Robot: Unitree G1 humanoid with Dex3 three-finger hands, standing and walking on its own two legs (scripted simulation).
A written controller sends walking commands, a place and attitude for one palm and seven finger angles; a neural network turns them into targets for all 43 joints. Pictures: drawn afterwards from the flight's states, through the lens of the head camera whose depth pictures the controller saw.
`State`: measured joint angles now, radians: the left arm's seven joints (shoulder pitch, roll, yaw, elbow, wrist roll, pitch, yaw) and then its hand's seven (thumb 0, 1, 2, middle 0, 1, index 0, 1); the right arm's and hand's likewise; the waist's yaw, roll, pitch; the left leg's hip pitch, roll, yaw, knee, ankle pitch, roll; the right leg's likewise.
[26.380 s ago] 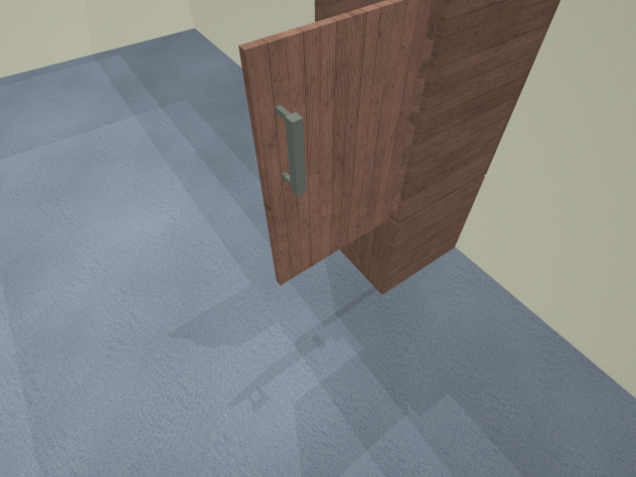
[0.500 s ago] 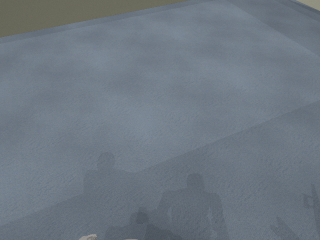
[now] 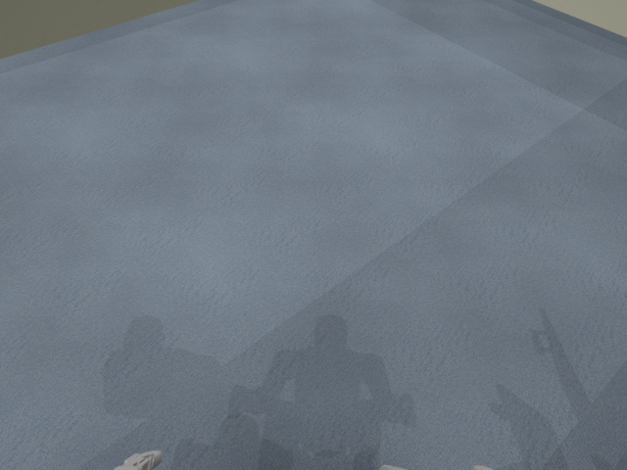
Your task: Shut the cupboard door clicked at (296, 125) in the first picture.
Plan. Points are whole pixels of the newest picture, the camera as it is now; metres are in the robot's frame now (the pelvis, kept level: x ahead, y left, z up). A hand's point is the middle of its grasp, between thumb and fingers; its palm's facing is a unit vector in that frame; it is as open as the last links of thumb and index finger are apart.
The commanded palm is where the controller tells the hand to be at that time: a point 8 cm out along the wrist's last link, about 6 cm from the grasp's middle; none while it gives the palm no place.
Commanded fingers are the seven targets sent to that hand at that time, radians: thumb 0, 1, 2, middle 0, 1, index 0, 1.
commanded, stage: turn to face it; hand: left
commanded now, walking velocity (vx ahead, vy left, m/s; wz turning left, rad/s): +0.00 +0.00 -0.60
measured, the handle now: out of the picture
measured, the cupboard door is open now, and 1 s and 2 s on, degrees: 58 58 58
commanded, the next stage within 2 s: none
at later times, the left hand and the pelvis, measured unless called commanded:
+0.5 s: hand (196, 413) +0.20 +0.20 -0.17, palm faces -0.25 -0.95 -0.20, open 7.4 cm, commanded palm none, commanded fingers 0.00 0.90 0.90 -0.20 -0.30 -0.20 -0.30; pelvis +0.05 +0.03 +0.00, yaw -17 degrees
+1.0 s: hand (246, 382) +0.26 +0.14 -0.17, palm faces -0.53 -0.82 -0.22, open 7.4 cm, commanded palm none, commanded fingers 0.00 0.90 0.90 -0.20 -0.30 -0.20 -0.30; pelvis +0.07 +0.01 +0.00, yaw -34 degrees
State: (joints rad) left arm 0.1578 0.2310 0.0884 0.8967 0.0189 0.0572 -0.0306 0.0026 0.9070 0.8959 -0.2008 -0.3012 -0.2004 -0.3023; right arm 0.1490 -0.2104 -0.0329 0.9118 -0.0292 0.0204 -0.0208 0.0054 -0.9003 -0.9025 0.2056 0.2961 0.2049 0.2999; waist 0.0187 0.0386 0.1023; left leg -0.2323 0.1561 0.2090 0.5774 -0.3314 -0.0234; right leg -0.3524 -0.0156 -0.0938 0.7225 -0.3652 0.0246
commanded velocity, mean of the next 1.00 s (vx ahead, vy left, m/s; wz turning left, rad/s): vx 0.00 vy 0.00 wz -0.60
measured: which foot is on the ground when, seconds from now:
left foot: down 0.00-0.04, up 0.06-0.34, down 0.36-0.70, up 0.72-1.00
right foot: up 0.00-0.02, down 0.04-0.36, up 0.38-0.68, down 0.70-1.00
